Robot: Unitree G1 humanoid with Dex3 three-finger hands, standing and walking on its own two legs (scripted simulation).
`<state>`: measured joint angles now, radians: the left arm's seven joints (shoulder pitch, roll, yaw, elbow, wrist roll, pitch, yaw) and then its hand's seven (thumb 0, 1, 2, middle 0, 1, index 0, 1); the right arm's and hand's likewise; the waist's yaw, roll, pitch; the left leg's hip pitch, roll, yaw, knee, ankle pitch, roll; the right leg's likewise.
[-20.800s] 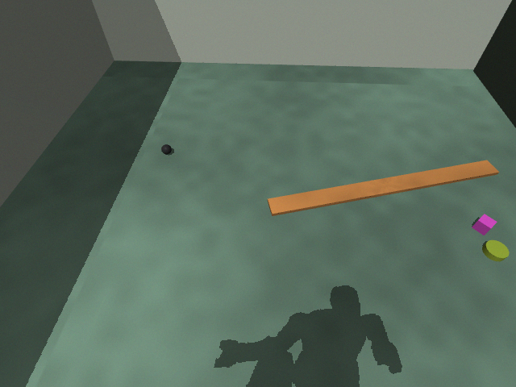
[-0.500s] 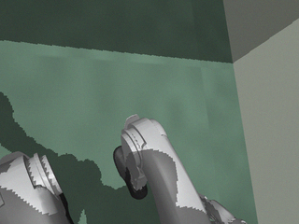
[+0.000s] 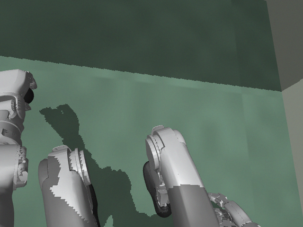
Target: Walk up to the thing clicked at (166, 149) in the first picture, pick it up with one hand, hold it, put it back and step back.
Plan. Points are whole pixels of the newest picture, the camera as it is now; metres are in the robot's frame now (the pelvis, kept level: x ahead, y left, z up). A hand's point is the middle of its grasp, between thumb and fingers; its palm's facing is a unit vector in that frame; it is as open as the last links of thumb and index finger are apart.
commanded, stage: settle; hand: left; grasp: from above
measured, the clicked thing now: (21, 95) +0.48 +0.29 -0.19
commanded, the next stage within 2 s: lift in 0.10 s
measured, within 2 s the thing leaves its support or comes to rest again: neither
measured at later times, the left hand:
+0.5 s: hand (8, 97) +0.45 +0.28 -0.11, palm faces -0.45 -0.09 -0.89, open 7.7 cm
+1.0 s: hand out of the picture +0.38 +0.29 +0.05, palm faces -0.41 -0.11 -0.91, open 7.8 cm
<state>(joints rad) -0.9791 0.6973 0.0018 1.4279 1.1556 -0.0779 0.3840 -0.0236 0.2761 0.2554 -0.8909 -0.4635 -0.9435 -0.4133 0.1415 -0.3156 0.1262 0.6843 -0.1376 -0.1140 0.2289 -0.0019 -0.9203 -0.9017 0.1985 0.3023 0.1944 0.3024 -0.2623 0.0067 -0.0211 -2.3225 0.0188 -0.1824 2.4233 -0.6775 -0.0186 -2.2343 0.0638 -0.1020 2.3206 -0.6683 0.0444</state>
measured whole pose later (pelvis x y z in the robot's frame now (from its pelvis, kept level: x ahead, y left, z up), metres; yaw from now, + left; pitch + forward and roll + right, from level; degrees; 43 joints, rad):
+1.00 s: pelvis +0.00 +0.00 +0.15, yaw +7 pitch +32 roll -5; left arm -0.59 0.51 -0.09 0.84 1.02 0.00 0.13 -0.01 0.29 0.40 -0.74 -0.62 -0.81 -0.57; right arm 0.16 -0.26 -0.02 0.65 0.00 0.05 0.02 0.00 -0.92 -0.90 0.20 0.30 0.20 0.30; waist -0.10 0.06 -0.19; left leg -1.86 0.01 -0.08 1.92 -0.62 -0.01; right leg -1.80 0.02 -0.03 1.88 -0.63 0.03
